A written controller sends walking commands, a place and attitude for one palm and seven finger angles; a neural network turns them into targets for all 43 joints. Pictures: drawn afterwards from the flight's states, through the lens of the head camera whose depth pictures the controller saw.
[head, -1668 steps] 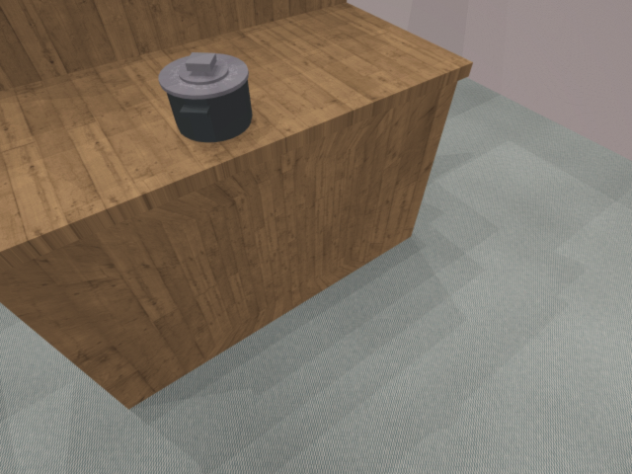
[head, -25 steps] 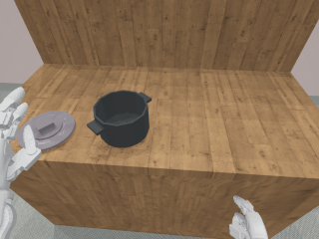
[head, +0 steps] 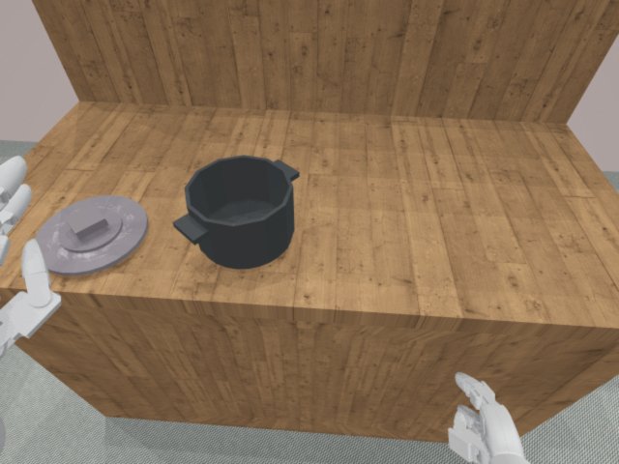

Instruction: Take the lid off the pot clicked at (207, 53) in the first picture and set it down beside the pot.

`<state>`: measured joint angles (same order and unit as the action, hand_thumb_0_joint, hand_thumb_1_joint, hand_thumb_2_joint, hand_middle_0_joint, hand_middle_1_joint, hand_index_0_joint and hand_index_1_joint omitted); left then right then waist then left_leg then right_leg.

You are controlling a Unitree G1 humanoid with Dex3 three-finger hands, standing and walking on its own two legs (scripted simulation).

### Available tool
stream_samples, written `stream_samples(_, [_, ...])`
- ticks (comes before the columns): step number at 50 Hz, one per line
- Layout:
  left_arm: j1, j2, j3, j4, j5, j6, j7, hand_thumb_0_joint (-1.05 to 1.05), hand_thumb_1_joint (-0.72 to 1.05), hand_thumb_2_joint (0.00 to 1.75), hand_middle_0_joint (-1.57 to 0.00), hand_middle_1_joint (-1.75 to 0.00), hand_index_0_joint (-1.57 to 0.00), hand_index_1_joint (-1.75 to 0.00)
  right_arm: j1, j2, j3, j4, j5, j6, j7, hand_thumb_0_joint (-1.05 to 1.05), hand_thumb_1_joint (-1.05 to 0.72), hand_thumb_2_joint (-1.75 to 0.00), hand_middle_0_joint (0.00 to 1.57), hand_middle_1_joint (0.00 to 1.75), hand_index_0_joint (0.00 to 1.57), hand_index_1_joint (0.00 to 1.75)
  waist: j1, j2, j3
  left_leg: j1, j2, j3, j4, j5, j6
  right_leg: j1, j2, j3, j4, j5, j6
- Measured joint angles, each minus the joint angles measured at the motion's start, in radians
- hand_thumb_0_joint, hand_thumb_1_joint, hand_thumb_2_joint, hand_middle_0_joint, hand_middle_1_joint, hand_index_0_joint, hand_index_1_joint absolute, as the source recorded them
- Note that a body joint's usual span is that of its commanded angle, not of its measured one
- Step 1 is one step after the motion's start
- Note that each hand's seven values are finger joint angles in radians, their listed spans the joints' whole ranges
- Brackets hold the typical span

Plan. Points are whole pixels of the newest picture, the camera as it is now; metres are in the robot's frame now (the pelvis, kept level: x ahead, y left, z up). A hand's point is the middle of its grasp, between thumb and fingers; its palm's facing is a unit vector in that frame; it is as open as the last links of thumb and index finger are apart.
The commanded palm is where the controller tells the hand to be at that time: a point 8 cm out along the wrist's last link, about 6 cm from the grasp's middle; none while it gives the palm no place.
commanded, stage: step back with the hand held close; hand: left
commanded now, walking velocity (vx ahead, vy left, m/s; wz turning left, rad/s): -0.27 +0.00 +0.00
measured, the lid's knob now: (86, 221) +0.44 +0.42 +0.03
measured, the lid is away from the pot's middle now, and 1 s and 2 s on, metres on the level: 0.26 0.26 0.26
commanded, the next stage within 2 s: stop stepping back and stand still in 1.24 s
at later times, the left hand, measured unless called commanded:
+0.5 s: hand out of the picture +0.13 +0.26 +0.20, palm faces +0.39 -0.81 -0.45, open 7.4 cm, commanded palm +0.06 +0.31 +0.21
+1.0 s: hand out of the picture +0.06 +0.25 +0.20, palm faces +0.41 -0.83 -0.39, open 7.4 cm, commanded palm +0.00 +0.30 +0.21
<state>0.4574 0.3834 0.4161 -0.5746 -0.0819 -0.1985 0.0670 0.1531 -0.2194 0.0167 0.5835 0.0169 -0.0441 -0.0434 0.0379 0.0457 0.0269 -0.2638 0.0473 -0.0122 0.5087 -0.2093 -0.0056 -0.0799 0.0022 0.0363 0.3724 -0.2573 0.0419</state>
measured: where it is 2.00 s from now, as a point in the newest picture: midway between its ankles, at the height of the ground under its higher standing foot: outside the picture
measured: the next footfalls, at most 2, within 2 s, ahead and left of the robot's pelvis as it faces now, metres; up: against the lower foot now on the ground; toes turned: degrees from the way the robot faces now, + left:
right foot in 1.30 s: -0.21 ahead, -0.11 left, +0.00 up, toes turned -6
left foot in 1.50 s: -0.19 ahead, +0.17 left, +0.00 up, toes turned -3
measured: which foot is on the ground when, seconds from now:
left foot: down 0.00-1.00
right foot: down 0.00-1.00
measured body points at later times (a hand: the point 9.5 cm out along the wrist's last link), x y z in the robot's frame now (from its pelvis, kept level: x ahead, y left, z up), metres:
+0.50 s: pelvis -0.07 +0.02 -0.02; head -0.04 +0.04 +0.43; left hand +0.10 +0.30 +0.22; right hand +0.11 -0.20 -0.09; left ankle +0.04 +0.12 -0.74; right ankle -0.03 -0.15 -0.74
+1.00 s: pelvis -0.13 +0.02 -0.03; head -0.11 +0.05 +0.42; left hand +0.04 +0.29 +0.22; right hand +0.04 -0.22 -0.09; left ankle +0.00 +0.12 -0.73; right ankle -0.03 -0.15 -0.74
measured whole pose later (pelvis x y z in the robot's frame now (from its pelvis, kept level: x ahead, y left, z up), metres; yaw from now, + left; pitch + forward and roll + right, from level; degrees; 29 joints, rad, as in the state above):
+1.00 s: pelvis -0.13 +0.02 -0.03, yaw +0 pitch -2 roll -2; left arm 0.50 0.42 0.45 -0.73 -0.05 -0.29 0.14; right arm 0.20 -0.20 -0.02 0.60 0.01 -0.10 -0.04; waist 0.00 -0.03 0.07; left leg -0.54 0.01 0.00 0.81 -0.39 0.00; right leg -0.40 -0.02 0.05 0.63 -0.20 0.07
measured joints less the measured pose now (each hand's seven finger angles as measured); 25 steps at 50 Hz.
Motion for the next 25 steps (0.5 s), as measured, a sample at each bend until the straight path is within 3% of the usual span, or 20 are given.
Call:
stream_samples(7, [0.107, 0.033, -0.009, -0.079, 0.002, 0.009, -0.014, 0.01, 0.89, 0.89, -0.21, -0.3, -0.21, -0.3, 0.024, -0.006, -0.032, -0.052, 0.015, 0.026, -0.003, 0.01, -0.91, -0.9, 0.21, 0.3, 0.2, 0.3, -0.03, -0.049, 0.036, -0.056, -0.02, 0.03, 0.021, 0.009, 0.023, -0.084, -0.023, 0.028, 0.066, -0.009, 0.024])
stream_samples(14, [0.15, 0.093, 0.046, -0.158, -0.003, -0.012, 0.009, 0.01, 0.89, 0.89, -0.21, -0.3, -0.22, -0.3, 0.046, 0.016, -0.029, -0.073, 0.021, -0.006, -0.002, 0.01, -0.91, -0.9, 0.2, 0.29, 0.2, 0.3, -0.035, -0.069, 0.06, -0.129, -0.024, 0.028, 0.068, 0.023, 0.033, -0.166, -0.028, 0.015, 0.141, -0.013, 0.018])
stream_samples(19, [0.129, 0.083, 0.067, -0.162, -0.002, -0.039, 0.027, 0.01, 0.89, 0.89, -0.21, -0.3, -0.22, -0.3, 0.058, 0.029, -0.017, -0.061, 0.023, -0.035, -0.004, 0.01, -0.91, -0.9, 0.21, 0.29, 0.2, 0.3, -0.034, -0.038, 0.052, -0.176, -0.017, 0.006, 0.112, 0.026, 0.032, -0.195, -0.018, -0.005, 0.161, -0.002, 0.028])
stream_samples(25, [0.086, 0.039, 0.049, -0.132, 0.006, -0.053, 0.042, 0.01, 0.89, 0.89, -0.21, -0.3, -0.22, -0.3, 0.071, 0.034, -0.007, -0.044, 0.019, -0.055, -0.008, 0.01, -0.9, -0.9, 0.21, 0.3, 0.2, 0.3, -0.032, -0.019, 0.033, -0.208, -0.011, -0.002, 0.138, 0.015, 0.033, -0.219, -0.012, -0.016, 0.176, 0.006, 0.016])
